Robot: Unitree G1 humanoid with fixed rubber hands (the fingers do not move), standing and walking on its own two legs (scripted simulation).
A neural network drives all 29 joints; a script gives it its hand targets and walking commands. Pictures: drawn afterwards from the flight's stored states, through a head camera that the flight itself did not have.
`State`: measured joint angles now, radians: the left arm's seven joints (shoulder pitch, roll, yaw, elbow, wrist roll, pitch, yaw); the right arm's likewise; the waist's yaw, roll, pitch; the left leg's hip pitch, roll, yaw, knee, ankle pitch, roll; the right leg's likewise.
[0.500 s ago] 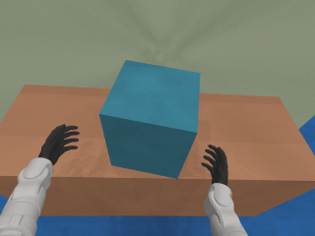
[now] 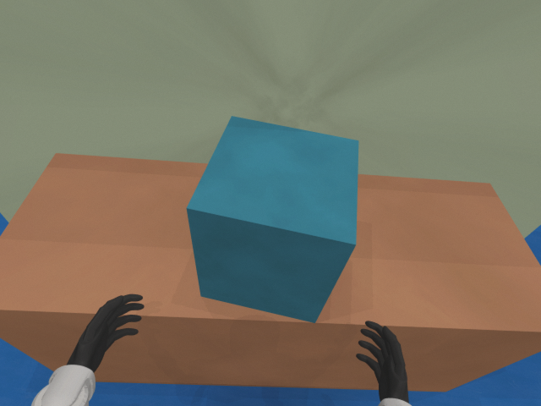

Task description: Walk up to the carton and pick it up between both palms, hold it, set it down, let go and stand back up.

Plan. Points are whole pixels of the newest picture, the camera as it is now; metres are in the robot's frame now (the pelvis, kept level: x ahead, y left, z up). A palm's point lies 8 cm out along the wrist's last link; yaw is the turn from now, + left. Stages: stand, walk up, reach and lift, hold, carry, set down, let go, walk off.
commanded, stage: set down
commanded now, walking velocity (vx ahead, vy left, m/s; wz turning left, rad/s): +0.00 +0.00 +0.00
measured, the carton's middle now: (274, 223) +0.44 +0.00 -0.03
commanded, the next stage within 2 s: let go in 1.18 s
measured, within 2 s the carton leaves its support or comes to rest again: neither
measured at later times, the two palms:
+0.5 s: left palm (97, 368) +0.17 +0.25 -0.04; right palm (399, 386) +0.18 -0.19 -0.06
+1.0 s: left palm (120, 372) +0.17 +0.22 -0.06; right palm (425, 383) +0.18 -0.24 -0.07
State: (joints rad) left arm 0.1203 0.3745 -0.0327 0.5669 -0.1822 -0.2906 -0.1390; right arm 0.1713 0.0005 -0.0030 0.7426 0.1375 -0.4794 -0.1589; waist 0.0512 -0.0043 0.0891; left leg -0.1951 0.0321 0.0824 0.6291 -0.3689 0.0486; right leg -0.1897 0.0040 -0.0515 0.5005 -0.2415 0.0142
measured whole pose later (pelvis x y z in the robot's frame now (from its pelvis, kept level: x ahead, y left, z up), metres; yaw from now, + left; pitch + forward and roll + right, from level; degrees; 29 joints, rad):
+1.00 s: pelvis +0.03 -0.04 +0.01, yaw +1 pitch -3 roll -1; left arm 0.21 0.28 0.03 0.53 -0.02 0.00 -0.09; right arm 0.18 -0.14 0.02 0.76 0.06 -0.32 -0.06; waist 0.03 0.01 0.09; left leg -0.08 0.03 0.07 0.42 -0.29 0.00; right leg -0.11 0.01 -0.06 0.38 -0.22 -0.02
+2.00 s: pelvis -0.01 -0.03 +0.01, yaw +2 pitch -3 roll -1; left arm 0.34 0.23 0.00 0.72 0.01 -0.03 0.01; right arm 0.31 -0.24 -0.01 0.82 -0.02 -0.02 0.01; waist 0.00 0.05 -0.01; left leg -0.16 0.00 0.05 0.49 -0.27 0.03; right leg -0.19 -0.02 -0.08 0.46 -0.22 0.00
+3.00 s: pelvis -0.02 -0.03 +0.00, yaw +3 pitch -2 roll +0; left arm 0.40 0.21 -0.02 0.81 0.01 -0.03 0.02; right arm 0.35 -0.24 0.01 0.86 -0.01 -0.01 0.00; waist 0.00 0.04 -0.01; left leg -0.23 -0.01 0.04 0.52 -0.26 0.02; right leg -0.26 -0.04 -0.09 0.52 -0.23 -0.01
